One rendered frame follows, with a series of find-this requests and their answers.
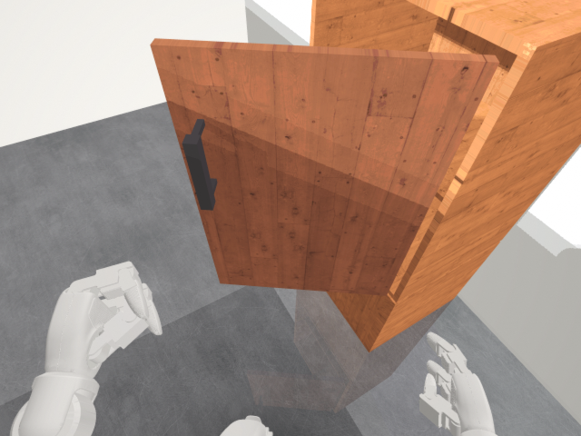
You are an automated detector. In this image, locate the robot right hand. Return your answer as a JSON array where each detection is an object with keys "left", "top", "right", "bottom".
[{"left": 419, "top": 332, "right": 495, "bottom": 436}]

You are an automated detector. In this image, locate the robot left hand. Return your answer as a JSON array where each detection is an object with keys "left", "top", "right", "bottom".
[{"left": 44, "top": 262, "right": 162, "bottom": 378}]

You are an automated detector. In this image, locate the cupboard door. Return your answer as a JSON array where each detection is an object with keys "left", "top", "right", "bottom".
[{"left": 150, "top": 38, "right": 499, "bottom": 296}]

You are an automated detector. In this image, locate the handle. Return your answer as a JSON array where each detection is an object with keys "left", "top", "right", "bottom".
[{"left": 182, "top": 119, "right": 217, "bottom": 211}]

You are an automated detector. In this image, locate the robot left forearm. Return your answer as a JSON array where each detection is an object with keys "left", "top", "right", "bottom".
[{"left": 10, "top": 372, "right": 100, "bottom": 436}]

